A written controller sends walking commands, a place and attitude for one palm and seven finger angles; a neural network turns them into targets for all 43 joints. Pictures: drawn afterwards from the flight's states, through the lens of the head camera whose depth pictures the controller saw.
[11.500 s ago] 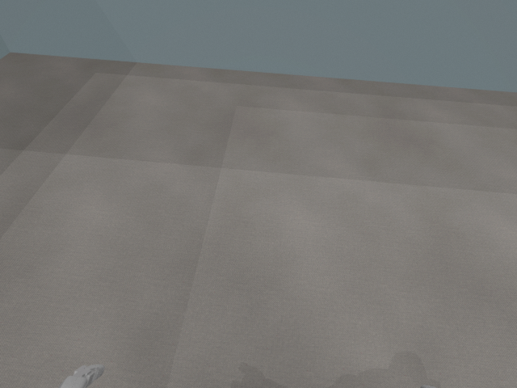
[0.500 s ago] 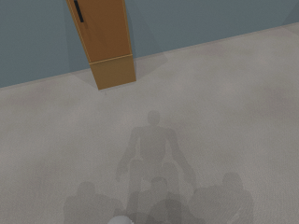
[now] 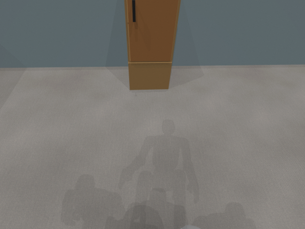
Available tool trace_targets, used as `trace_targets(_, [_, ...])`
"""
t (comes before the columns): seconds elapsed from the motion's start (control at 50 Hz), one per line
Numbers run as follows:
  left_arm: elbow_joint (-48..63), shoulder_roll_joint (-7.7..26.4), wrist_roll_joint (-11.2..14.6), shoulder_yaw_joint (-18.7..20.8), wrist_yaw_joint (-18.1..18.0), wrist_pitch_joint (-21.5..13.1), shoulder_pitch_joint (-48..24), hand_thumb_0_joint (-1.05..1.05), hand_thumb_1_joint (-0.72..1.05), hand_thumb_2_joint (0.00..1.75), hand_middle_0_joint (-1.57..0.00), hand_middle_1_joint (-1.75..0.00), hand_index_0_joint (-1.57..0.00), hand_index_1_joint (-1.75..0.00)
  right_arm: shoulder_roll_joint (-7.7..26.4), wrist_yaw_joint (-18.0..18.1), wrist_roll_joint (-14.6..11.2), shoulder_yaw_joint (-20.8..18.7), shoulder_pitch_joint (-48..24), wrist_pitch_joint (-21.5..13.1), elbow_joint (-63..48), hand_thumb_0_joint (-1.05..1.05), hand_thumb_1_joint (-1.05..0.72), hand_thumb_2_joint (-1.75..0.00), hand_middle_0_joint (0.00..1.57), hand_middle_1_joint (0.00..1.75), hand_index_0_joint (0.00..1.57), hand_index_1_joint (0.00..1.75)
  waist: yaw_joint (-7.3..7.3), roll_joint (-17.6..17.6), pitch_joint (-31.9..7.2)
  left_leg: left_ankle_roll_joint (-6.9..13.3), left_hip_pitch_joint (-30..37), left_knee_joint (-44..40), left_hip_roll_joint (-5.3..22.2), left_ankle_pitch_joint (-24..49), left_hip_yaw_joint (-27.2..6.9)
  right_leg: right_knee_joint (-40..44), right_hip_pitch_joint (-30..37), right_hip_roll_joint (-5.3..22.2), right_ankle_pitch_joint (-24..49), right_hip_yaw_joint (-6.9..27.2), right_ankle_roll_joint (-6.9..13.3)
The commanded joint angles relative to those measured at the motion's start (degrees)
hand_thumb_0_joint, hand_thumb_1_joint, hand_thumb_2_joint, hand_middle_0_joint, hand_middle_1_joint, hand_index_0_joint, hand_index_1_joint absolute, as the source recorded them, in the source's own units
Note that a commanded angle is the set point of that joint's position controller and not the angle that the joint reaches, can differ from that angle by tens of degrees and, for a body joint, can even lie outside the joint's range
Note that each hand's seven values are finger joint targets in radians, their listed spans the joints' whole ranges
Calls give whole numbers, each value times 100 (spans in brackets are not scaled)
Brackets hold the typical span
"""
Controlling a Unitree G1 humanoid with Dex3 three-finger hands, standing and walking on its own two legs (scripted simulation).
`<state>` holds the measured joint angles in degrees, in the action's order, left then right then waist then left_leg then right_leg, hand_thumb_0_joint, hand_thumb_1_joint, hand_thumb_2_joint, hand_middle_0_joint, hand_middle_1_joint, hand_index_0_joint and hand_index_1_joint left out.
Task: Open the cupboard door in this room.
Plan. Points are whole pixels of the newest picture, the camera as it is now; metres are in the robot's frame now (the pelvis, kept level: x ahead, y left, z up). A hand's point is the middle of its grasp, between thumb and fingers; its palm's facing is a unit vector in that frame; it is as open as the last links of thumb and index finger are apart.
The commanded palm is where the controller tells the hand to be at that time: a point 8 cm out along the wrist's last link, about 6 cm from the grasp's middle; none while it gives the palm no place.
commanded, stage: turn or walk to find it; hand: left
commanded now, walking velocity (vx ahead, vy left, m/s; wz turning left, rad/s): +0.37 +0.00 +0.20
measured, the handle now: (133, 10) +1.45 +0.19 +0.00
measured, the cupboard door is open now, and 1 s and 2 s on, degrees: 0 0 0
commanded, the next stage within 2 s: stand and wait in 0.46 s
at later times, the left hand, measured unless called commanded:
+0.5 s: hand out of the picture +0.12 +0.11 -0.16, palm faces +0.18 -0.95 -0.25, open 7.2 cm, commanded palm none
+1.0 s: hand (112, 190) +0.28 +0.15 -0.19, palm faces +0.18 -0.97 -0.17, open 7.4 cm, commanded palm none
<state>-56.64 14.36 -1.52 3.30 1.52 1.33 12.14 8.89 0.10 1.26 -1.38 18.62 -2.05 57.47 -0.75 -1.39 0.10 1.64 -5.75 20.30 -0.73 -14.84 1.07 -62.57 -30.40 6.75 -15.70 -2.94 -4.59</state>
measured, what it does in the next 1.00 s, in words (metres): walks ahead: right foot, then left foot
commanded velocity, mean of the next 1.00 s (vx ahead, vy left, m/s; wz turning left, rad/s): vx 0.16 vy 0.00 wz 0.08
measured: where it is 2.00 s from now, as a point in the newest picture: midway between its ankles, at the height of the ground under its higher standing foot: (157, 217)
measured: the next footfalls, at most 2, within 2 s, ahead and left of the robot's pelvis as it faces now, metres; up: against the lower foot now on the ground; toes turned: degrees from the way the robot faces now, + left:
right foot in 0.20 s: +0.18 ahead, -0.15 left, +0.00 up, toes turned -6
left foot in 0.74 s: +0.37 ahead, +0.08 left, +0.00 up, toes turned +16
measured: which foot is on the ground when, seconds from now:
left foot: down 0.00-0.22, up 0.24-0.72, down 0.74-1.00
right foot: up 0.00-0.18, down 0.20-0.76, up 0.78-1.00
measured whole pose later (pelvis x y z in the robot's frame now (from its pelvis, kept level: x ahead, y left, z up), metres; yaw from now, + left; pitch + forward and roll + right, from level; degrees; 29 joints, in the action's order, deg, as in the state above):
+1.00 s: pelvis +0.30 -0.02 -0.01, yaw +8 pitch -2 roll +0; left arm -63.4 8.2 -0.8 0.6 -2.5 -0.1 14.7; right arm 7.3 1.7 0.6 -1.4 5.3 -2.6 60.1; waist 1.0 -1.7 3.2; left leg 3.7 -14.4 27.7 0.5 -11.6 9.5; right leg -45.3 -18.5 7.2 -25.4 -3.2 -2.6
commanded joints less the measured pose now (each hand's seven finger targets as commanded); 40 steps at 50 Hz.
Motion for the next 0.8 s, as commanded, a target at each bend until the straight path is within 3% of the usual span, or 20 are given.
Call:
trace_targets(0.0, [605,212,1,31,6,-226,-781,0,90,90,-20,-30,-20,-30,1044,92,-17,-305,585,-131,-49,0,-90,-90,20,30,20,30,-215,837,498,935,562,-983,1503,531,-1487,643,-1035,129,-20,37,-72])
trace_targets(0.1, [671,38,43,-18,44,-317,-952,0,90,90,-20,-30,-20,-30,1045,91,51,-332,532,-106,94,0,-90,-90,20,30,20,30,-205,1032,609,857,-25,-683,1426,656,-1254,2397,176,-45,-296,-291,14])
trace_targets(0.14, [460,65,35,36,42,-353,-413,0,90,90,-20,-30,-20,-30,1029,93,46,-322,437,-93,148,0,-90,-90,20,30,20,30,50,815,503,678,-674,-247,1262,474,-1127,2957,1368,-231,198,-430,76])
trace_targets(0.16, [216,199,22,82,24,-391,281,0,90,90,-20,-30,-20,-30,999,89,32,-313,359,-89,158,0,-90,-90,20,30,20,30,363,482,229,512,-1019,434,1003,375,-937,3274,2303,-308,420,-430,129])
trace_targets(0.18, [-61,600,-18,181,-24,-470,1160,0,90,90,-20,-30,-20,-30,819,56,-9,-303,339,-113,126,0,-90,-90,20,30,20,30,741,-332,-158,265,-1857,1764,572,-15,-515,3649,3621,232,-84,226,318])
trace_targets(0.2, [-300,1269,-59,328,-101,-517,2008,0,90,90,-20,-30,-20,-30,402,13,-53,-211,397,-139,-51,0,-90,-90,20,30,20,30,975,-2119,-649,36,-2994,3700,-144,-1757,12,4533,4429,1897,-1042,2508,768])
trace_targets(0.22, [-285,1276,44,289,-164,-490,2011,0,90,90,-20,-30,-20,-30,627,-5,-43,-239,53,-112,-229,0,-90,-90,20,30,20,30,930,-1660,-445,99,-3332,4625,57,-1866,-366,5184,3932,2254,-1750,3400,1025])
trace_targets(0.24, [-196,1084,60,275,-166,-536,1419,0,90,90,-20,-30,-20,-30,705,-47,-26,-311,54,-84,-122,0,-90,-90,20,30,20,30,686,-1583,9,142,-3280,5124,359,-1158,-582,5470,3100,2084,-2722,3226,940])
trace_targets(0.26, [-119,764,48,187,-170,-549,974,0,90,90,-20,-30,-20,-30,644,-80,-10,-321,-194,-71,-91,0,-90,-90,20,30,20,30,527,-950,465,108,-3315,5355,494,-659,-493,5552,2415,1952,-2707,2942,953])
trace_targets(0.3, [-59,232,46,25,-196,-598,464,0,90,90,-20,-30,-20,-30,417,-117,25,-313,-10,27,110,0,-90,-90,20,30,20,30,132,-345,724,-6,-2904,5236,715,107,-442,5426,1709,1499,-1391,1433,733])
trace_targets(0.34, [-143,11,38,-46,-196,-641,547,0,90,90,-20,-30,-20,-30,254,-124,40,-282,296,135,253,0,-90,-90,20,30,20,30,-27,-472,543,-141,-2735,5088,642,509,-293,5376,1688,1080,-443,448,576])
trace_targets(0.44, [-443,-63,18,-89,-231,-713,1177,0,90,90,-20,-30,-20,-30,291,-159,54,-273,-174,184,116,0,-90,-90,20,30,20,30,80,-432,556,-319,-3326,4549,725,868,-110,5379,2356,975,897,7,746])
trace_targets(0.5, [-622,-104,18,-176,-271,-736,1523,0,90,90,-20,-30,-20,-30,246,-159,35,-202,-622,165,9,0,-90,-90,20,30,20,30,150,-412,594,-381,-3407,3812,741,700,97,4982,2826,938,3077,-296,835])
trace_targets(0.62, [-874,13,8,-236,-349,-596,1807,0,90,90,-20,-30,-20,-30,137,-112,-22,-6,-1359,76,-119,0,-90,-90,20,30,20,30,323,-683,613,-240,-2376,1930,421,504,689,4398,3098,937,5012,-469,980])
trace_targets(0.66, [-928,79,27,-220,-376,-549,1716,0,90,90,-20,-30,-20,-30,204,-46,-20,0,-1086,34,0,0,-90,-90,20,30,20,30,164,-808,336,-126,-1667,1421,202,623,782,3861,3165,886,5477,-534,902])
trace_targets(0.68, [-944,88,44,-211,-394,-525,1620,0,90,90,-20,-30,-20,-30,327,-15,-6,-28,-643,3,150,0,-90,-90,20,30,20,30,-40,-736,115,-99,-1010,961,178,1151,740,3306,3044,815,5299,-612,772])
trace_targets(0.7, [-926,36,77,-231,-403,-496,1597,0,90,90,-20,-30,-20,-30,534,19,11,-71,-98,-40,326,0,-90,-90,20,30,20,30,-236,-375,-322,-33,-44,689,380,2677,574,2539,2684,586,4538,-719,563])
trace_targets(0.72, [-903,-186,152,-287,-426,-484,1828,0,90,90,-20,-30,-20,-30,951,77,35,-147,393,-87,420,0,-90,-90,20,30,20,30,-326,389,-1000,363,1463,1029,1391,5070,-352,1650,1581,142,2384,-844,317])
trace_targets(0.74, [-920,-441,210,-353,-439,-461,2089,0,90,90,-20,-30,-20,-30,1214,125,-34,-191,649,-67,538,0,-90,-90,20,30,20,30,-301,1341,-1495,1096,2031,994,2471,7193,-1301,467,992,-310,-1874,-541,237])
trace_targets(0.78, [-896,-430,170,-316,-459,-329,1764,0,90,90,-20,-30,-20,-30,1041,232,-99,-122,-138,-38,431,0,-90,-90,20,30,20,30,-45,1097,-867,1230,887,416,2415,5557,-1049,105,900,-41,-2205,96,255])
